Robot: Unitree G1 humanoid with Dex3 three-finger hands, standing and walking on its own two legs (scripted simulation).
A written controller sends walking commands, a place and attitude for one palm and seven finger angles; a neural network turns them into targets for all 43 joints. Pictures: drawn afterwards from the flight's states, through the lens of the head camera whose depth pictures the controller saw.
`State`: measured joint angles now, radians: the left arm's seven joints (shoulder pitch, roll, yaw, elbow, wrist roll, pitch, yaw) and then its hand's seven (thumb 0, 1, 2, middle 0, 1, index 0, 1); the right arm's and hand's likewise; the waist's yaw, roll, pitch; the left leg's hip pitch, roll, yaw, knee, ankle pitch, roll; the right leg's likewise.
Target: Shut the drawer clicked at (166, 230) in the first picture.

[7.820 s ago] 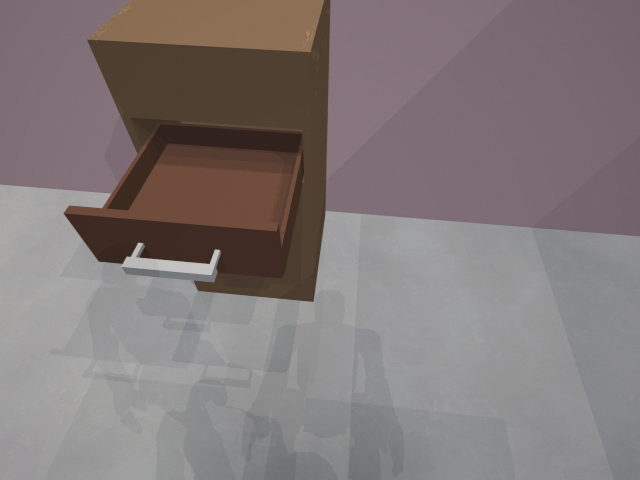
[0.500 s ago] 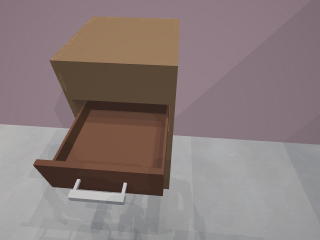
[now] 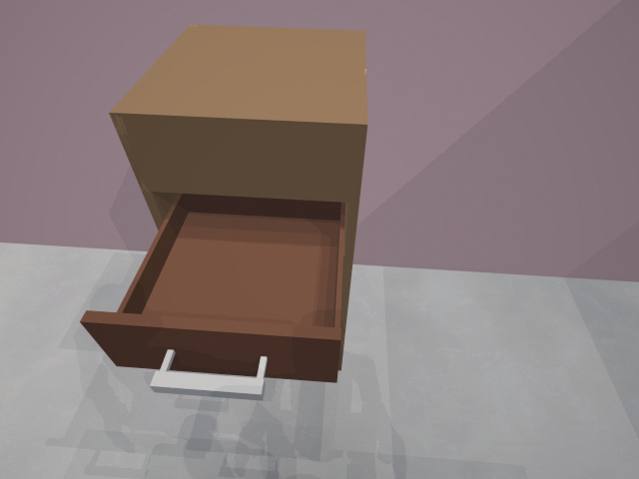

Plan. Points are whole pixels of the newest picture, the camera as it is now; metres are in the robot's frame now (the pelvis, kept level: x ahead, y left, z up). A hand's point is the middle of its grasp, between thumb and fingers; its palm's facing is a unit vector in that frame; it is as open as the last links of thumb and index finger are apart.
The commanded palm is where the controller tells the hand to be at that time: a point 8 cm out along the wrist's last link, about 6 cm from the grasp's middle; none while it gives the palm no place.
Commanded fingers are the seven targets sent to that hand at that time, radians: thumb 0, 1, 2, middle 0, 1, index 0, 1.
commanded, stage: come to a stop and stand still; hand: left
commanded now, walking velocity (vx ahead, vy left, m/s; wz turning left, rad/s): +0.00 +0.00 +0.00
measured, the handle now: (212, 372) +0.30 +0.18 -0.10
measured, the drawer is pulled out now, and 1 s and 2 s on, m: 0.30 0.30 0.28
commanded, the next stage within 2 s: look again from close up in 0.66 s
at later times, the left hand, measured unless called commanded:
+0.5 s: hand out of the picture +0.01 +0.19 -0.17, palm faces +0.01 -0.99 -0.15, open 7.4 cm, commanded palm none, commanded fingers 0.00 0.90 0.90 -0.20 -0.30 -0.20 -0.30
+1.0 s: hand out of the picture +0.02 +0.19 -0.17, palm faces +0.00 -0.99 -0.16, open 7.4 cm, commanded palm none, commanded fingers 0.00 0.90 0.90 -0.20 -0.30 -0.20 -0.30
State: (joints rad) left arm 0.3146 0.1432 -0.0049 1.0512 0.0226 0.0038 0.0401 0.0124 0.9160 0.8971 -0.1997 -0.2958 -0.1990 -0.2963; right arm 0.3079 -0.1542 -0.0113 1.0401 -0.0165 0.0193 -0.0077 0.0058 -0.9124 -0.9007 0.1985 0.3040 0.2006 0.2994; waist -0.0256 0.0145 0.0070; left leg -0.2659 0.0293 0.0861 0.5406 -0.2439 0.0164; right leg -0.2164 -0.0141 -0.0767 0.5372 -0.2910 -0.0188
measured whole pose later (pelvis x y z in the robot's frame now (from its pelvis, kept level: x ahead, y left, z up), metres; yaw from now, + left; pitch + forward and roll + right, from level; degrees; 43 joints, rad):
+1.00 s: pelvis +0.03 +0.03 +0.01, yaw -1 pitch -1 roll +0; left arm 0.32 0.14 -0.02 1.08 0.02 -0.01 0.04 0.01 0.91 0.90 -0.20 -0.30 -0.20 -0.30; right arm 0.30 -0.13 0.02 1.13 0.00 -0.02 -0.01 0.00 -0.90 -0.90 0.20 0.30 0.20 0.30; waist 0.00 -0.02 0.03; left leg -0.18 -0.02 0.11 0.41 -0.22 0.06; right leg -0.14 -0.06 -0.05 0.43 -0.27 0.03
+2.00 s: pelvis -0.02 -0.02 -0.09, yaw +3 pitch +12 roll -2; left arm 0.47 0.22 0.12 -0.04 -0.28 -0.36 -0.40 0.02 0.90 0.90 -0.70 -0.85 -0.71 -0.85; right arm 0.15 -0.16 0.02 0.54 0.06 -0.24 -0.04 0.01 -0.90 -0.90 0.20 0.30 0.21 0.30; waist 0.02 0.04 -0.14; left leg -0.93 0.06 -0.02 1.19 -0.48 -0.01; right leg -0.84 -0.02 -0.16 1.18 -0.56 -0.06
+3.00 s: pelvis -0.01 +0.02 -0.08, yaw +2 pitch +13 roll -3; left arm 0.81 0.18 -0.06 -0.42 -0.14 -0.33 -0.17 0.02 0.90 0.90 -1.40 -1.59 -1.39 -1.60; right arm 0.25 -0.19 0.00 0.40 0.05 -0.12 -0.01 0.01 -0.90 -0.90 0.20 0.31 0.21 0.30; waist 0.00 0.04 -0.16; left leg -0.89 0.04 0.03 1.16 -0.50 0.05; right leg -0.79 -0.04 -0.11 1.11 -0.54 0.00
